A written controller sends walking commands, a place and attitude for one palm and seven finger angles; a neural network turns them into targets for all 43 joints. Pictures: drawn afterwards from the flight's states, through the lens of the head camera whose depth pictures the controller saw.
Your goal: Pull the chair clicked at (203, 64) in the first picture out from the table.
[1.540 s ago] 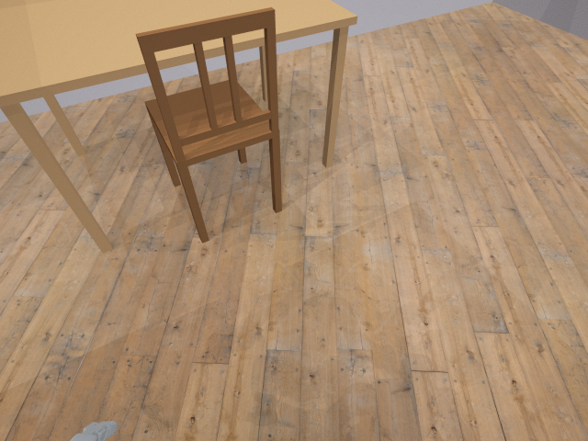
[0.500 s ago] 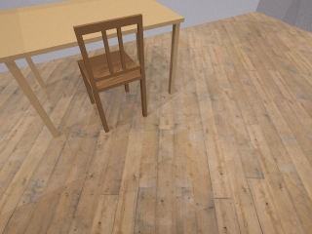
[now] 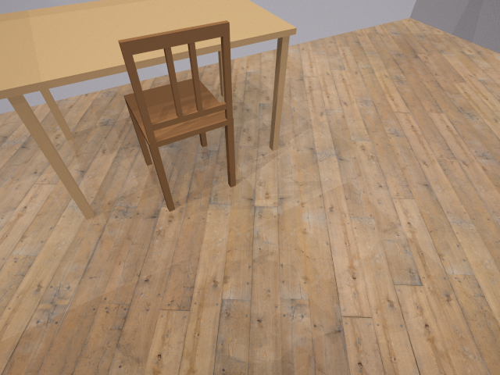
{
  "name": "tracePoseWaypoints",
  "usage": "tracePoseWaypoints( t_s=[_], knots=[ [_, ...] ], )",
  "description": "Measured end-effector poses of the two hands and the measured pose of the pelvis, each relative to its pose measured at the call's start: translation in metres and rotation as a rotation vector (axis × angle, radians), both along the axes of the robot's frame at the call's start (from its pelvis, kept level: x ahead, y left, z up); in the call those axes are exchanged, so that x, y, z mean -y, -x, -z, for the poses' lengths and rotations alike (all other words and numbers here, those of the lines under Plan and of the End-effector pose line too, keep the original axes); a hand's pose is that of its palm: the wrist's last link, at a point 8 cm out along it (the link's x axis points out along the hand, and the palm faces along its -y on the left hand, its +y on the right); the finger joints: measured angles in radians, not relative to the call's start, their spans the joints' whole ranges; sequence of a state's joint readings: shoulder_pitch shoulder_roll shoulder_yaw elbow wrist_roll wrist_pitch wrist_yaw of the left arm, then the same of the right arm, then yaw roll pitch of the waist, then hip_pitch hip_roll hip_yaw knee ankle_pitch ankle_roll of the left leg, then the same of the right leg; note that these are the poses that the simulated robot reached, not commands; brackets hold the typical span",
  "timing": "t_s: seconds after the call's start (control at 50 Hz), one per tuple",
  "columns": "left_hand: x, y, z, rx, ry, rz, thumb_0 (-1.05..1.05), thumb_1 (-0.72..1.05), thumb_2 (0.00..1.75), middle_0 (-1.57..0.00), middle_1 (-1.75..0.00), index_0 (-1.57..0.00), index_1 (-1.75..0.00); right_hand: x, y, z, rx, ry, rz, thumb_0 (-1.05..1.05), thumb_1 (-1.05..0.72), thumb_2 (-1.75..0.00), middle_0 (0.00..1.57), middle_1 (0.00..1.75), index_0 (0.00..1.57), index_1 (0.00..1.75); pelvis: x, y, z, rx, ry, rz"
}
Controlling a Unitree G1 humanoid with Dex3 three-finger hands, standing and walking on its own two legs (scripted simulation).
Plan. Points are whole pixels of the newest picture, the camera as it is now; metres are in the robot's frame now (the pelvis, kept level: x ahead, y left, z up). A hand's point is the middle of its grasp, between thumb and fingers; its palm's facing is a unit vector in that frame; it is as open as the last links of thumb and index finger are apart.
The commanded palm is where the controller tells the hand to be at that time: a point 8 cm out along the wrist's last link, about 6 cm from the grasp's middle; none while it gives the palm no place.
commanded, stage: look at it before walking up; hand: left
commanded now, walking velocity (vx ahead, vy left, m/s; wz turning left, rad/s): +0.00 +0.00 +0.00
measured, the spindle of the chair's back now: (174, 84) +1.08 +0.36 -0.10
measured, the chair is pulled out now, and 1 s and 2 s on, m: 0.00 0.00 0.00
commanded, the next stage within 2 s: walk to a spot facing it in 0.10 s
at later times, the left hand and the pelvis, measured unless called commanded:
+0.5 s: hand out of the picture +0.05 +0.19 -0.18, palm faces -0.09 -0.97 -0.24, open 7.4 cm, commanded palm none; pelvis +0.03 -0.01 -0.02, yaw -8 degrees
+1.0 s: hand (170, 368) +0.18 +0.17 -0.19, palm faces -0.16 -0.97 -0.17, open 7.4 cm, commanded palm none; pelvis +0.22 -0.02 -0.03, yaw -18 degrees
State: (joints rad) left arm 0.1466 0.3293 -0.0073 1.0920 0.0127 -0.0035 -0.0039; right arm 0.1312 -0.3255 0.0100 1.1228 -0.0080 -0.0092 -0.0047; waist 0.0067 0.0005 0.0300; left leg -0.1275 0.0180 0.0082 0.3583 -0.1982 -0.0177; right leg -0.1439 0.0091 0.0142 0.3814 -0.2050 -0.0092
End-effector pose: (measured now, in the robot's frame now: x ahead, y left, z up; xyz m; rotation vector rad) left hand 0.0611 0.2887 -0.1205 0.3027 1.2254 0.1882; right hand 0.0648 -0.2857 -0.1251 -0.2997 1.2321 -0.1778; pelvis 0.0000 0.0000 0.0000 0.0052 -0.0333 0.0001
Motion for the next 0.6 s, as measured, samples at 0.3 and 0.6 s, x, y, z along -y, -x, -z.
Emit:
tracePoseWaypoints(
  t_s=[0.3, 0.6],
  knots=[
    [0.001, 0.003, 0.003, -0.009, 0.006, -0.006, 0.01, 0.9, 0.9, -0.2, -0.3, -0.2, -0.3, -0.006, -0.002, 0.001, 0.012, -0.004, 0.002, 0.0, -0.91, -0.9, 0.2, 0.3, 0.2, 0.3, -0.002, -0.001, 0.001, -0.001, 0.0, 0.017],
    [0.078, -0.002, 0.03, -0.116, 0.104, 0.011, 0.01, 0.91, 0.9, -0.2, -0.3, -0.2, -0.3, -0.012, 0.05, 0.045, -0.15, -0.131, 0.202, 0.0, -0.91, -0.9, 0.2, 0.3, 0.2, 0.3, 0.03, -0.053, 0.022, -0.008, 0.001, 0.147]
  ],
)
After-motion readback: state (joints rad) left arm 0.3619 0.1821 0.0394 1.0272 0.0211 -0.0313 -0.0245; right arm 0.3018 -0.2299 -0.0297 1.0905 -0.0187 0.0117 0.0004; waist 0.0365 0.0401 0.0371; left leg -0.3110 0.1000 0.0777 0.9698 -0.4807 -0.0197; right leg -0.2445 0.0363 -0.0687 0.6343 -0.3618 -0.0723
